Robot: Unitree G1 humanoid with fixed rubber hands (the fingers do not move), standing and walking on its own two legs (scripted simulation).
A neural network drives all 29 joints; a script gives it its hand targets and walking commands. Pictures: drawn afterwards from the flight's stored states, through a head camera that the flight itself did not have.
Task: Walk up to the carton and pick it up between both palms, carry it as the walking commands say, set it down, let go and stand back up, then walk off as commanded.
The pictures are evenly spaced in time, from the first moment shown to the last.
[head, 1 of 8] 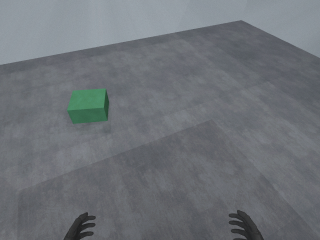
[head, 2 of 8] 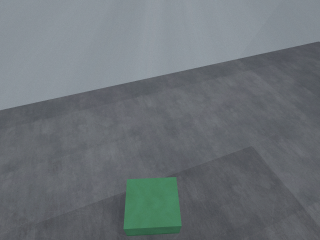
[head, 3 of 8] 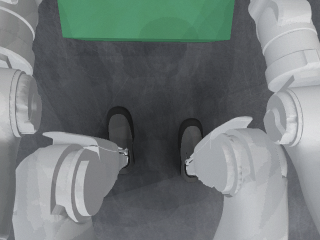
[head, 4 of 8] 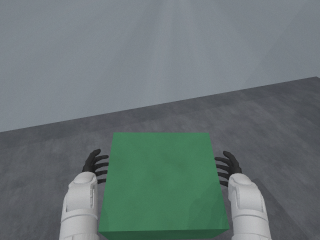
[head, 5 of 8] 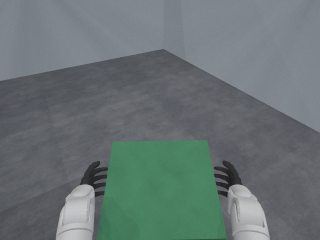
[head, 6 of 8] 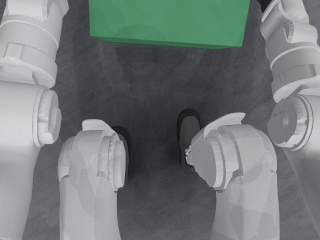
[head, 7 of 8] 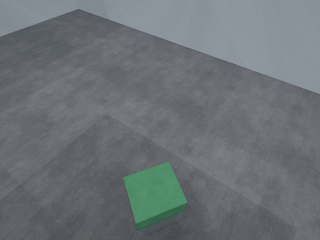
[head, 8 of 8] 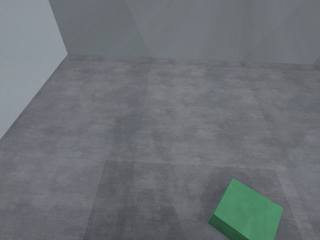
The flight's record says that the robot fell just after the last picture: no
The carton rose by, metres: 0.72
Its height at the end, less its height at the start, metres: +0.00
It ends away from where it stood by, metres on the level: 0.75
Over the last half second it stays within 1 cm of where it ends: yes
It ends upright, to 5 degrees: yes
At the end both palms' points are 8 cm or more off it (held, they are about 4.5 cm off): yes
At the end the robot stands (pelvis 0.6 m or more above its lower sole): yes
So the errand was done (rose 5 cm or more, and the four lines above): yes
